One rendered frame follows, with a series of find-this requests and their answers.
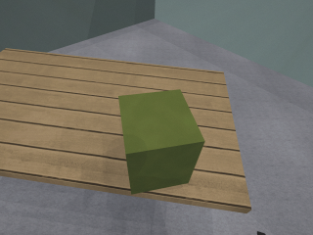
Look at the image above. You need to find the carton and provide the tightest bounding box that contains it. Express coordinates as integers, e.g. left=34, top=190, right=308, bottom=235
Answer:
left=118, top=89, right=205, bottom=195

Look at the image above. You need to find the table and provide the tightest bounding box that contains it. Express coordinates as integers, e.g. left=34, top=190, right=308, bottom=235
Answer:
left=0, top=48, right=251, bottom=213

